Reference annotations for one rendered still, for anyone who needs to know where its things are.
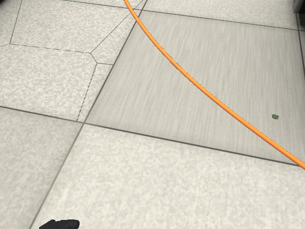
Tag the left robot hand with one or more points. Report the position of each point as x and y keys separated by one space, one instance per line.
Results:
x=61 y=224

